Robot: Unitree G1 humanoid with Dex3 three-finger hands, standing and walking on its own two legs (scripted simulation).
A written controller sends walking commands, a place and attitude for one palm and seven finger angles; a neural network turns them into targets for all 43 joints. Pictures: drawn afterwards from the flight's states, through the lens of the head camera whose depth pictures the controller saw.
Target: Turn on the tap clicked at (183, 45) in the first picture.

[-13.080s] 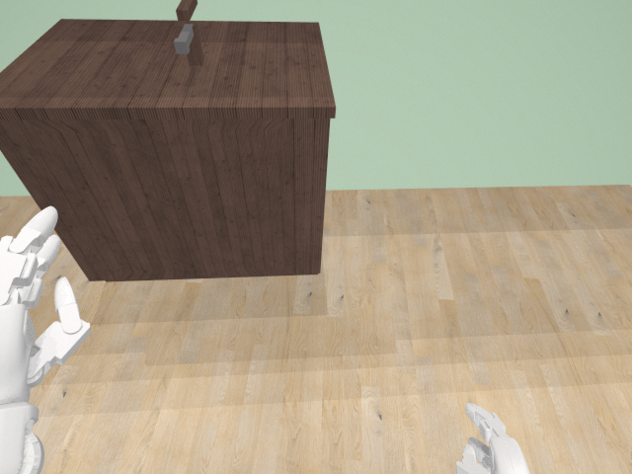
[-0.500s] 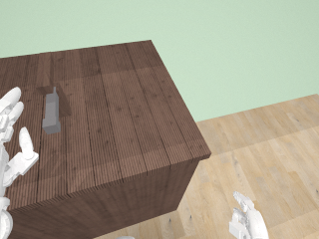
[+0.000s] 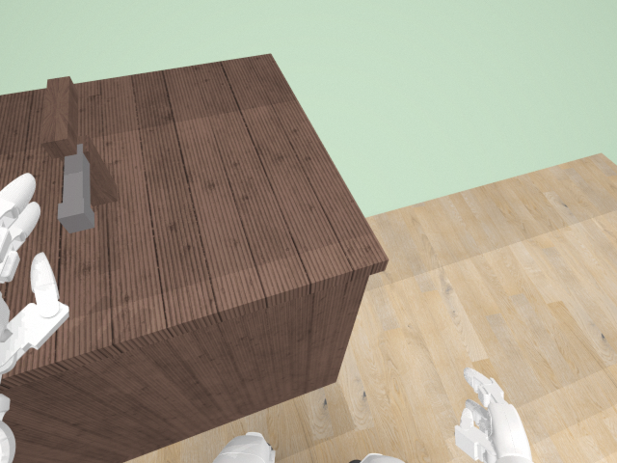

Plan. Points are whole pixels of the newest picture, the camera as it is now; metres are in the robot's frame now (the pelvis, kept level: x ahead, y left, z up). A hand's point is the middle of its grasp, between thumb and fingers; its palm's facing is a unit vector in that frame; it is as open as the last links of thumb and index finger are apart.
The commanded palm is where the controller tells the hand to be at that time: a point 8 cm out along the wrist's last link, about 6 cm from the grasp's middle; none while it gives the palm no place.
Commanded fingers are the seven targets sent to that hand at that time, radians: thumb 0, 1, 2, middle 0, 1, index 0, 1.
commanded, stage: come to a stop and stand still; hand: left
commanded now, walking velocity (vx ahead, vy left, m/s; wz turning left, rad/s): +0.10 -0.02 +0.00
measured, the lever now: (76, 215) +0.35 +0.31 +0.12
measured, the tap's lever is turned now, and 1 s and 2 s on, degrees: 0 0 0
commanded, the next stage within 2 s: look again from close up in 1.38 s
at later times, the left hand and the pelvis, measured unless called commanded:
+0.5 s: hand (21, 317) +0.20 +0.27 +0.17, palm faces +0.41 -0.83 -0.37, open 7.4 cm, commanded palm +0.15 +0.30 +0.19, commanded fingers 0.00 0.90 0.90 -0.20 -0.30 -0.20 -0.30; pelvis +0.01 +0.02 +0.00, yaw +2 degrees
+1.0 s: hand (25, 239) +0.28 +0.30 +0.17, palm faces +0.39 -0.83 -0.40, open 7.4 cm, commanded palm +0.22 +0.32 +0.19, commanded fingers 0.00 0.90 0.90 -0.20 -0.30 -0.20 -0.30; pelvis +0.06 +0.04 +0.01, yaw +0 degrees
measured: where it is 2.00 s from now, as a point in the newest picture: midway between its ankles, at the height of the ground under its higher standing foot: outside the picture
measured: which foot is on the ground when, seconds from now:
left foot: down 0.00-1.00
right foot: down 0.00-1.00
